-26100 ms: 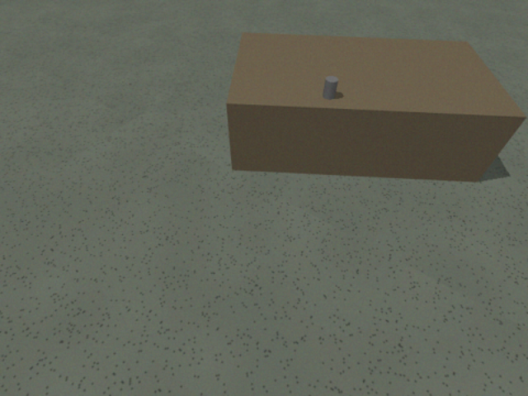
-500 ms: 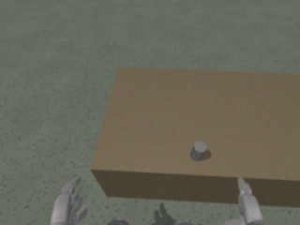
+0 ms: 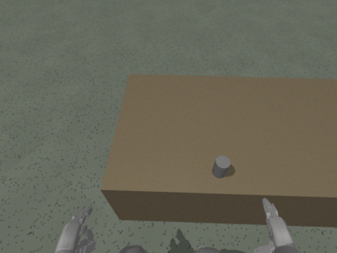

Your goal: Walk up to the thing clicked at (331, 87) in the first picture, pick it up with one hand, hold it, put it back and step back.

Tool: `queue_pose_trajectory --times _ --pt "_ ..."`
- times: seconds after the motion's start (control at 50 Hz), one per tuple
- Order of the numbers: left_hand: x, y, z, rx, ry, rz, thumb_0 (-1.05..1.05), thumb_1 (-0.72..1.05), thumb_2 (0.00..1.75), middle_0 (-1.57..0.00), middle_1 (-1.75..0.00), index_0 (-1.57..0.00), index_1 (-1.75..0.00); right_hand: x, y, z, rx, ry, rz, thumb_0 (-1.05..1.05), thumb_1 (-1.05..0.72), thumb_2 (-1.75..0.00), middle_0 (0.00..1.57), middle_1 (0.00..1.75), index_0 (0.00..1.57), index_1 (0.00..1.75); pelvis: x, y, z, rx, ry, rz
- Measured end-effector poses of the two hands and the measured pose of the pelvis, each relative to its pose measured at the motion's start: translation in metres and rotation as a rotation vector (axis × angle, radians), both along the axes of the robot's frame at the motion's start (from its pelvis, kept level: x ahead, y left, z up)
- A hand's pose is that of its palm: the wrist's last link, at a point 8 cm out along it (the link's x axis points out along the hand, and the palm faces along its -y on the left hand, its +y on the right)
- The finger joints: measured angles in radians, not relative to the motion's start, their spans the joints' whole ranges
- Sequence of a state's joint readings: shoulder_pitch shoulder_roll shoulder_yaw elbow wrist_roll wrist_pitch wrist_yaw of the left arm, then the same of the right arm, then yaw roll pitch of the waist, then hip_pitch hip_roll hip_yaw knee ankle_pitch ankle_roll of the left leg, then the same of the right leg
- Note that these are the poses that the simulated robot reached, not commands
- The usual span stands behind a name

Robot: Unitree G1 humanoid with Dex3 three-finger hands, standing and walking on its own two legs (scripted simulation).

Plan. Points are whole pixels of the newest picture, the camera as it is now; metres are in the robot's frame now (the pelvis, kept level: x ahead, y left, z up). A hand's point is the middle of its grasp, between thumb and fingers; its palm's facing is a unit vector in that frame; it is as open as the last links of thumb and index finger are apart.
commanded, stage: stand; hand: right
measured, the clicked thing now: (220, 167) +0.46 -0.20 -0.27
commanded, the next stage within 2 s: none
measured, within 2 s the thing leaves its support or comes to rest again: neither
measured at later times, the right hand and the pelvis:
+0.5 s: hand out of the picture +0.07 -0.25 -0.11, palm faces -0.02 +0.94 -0.35, open 8.6 cm; pelvis +0.01 +0.00 +0.04, yaw +0 degrees
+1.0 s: hand out of the picture +0.06 -0.23 -0.11, palm faces -0.02 +0.94 -0.35, open 7.4 cm; pelvis +0.00 +0.01 +0.05, yaw +0 degrees
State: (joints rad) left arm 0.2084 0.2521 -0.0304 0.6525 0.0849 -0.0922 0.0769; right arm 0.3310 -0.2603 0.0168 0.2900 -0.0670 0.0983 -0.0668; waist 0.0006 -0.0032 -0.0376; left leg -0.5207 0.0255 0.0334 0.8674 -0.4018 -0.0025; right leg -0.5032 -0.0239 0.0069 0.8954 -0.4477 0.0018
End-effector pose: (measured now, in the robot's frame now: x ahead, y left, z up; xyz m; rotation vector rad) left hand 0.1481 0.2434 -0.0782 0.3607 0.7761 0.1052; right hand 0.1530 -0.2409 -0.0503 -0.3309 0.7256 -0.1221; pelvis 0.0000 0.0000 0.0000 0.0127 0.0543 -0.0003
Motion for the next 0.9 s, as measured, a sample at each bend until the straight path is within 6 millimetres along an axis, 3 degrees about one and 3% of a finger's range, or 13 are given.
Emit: queue_pose_trajectory --times 0.12,0.24,0.38,0.54,0.68,0.9 --pt "-0.022 0.026 -0.004 0.007 0.155 0.044 0.01 0.90 0.90 -0.21 -0.30 -0.21 -0.30 -0.023 -0.032 -0.023 -0.014 0.155 -0.015 -0.01 0.48 -0.11 0.11 0.11 0.10 0.11 0.004 -0.002 0.008 -0.010 -0.032 0.002" --pt "-0.048 0.043 -0.003 0.025 0.261 0.113 0.01 0.90 0.90 -0.20 -0.30 -0.20 -0.30 -0.053 -0.050 -0.032 -0.022 0.281 -0.076 -0.01 0.19 -0.40 0.17 0.22 0.17 0.23 0.011 -0.005 0.017 -0.009 -0.060 -0.001" --pt "-0.066 0.041 -0.004 0.002 0.341 0.141 0.01 0.91 0.90 -0.20 -0.30 -0.20 -0.30 -0.078 -0.052 -0.031 -0.018 0.382 -0.127 0.00 -0.30 -0.73 0.20 0.28 0.19 0.28 0.012 -0.005 0.030 -0.014 -0.089 -0.001" --pt "-0.072 0.037 -0.005 -0.045 0.386 0.143 0.01 0.91 0.90 -0.20 -0.30 -0.20 -0.30 -0.095 -0.047 -0.021 -0.024 0.451 -0.156 0.00 -0.74 -0.86 0.21 0.30 0.20 0.30 0.009 0.000 0.043 -0.021 -0.109 -0.004" --pt "-0.077 0.042 -0.005 -0.054 0.405 0.150 0.00 0.91 0.90 -0.20 -0.30 -0.20 -0.30 -0.101 -0.044 -0.017 -0.031 0.468 -0.168 0.01 -0.87 -0.89 0.21 0.30 0.20 0.30 0.005 0.006 0.047 -0.020 -0.124 -0.006" --pt "-0.095 0.058 0.000 -0.031 0.454 0.175 0.00 0.91 0.90 -0.20 -0.30 -0.20 -0.30 -0.101 -0.039 -0.018 -0.020 0.488 -0.169 0.01 -0.90 -0.89 0.21 0.30 0.20 0.30 0.000 0.011 0.050 -0.018 -0.122 -0.005"
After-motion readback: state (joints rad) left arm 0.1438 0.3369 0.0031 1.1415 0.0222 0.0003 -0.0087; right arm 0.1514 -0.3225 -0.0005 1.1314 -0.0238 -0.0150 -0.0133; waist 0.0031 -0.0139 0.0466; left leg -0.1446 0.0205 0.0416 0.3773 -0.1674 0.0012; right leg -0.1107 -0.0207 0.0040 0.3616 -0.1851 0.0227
